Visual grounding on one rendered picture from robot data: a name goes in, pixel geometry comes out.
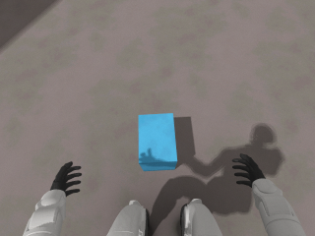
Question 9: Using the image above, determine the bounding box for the right robot forearm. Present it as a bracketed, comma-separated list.
[252, 178, 306, 236]

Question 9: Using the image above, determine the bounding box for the right robot hand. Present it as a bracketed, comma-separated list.
[232, 153, 266, 188]

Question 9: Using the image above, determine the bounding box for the right robot shin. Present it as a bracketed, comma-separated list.
[184, 199, 202, 236]

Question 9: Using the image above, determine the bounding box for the left robot shin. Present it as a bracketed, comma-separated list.
[129, 201, 145, 236]

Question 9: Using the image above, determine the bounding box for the robot shin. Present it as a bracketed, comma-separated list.
[184, 199, 202, 236]
[129, 201, 145, 236]

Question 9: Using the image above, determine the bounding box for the carton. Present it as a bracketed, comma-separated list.
[138, 113, 177, 171]

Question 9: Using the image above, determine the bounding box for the left robot hand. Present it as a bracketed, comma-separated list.
[49, 161, 82, 197]

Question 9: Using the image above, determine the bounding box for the left robot forearm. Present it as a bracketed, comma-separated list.
[23, 189, 67, 236]

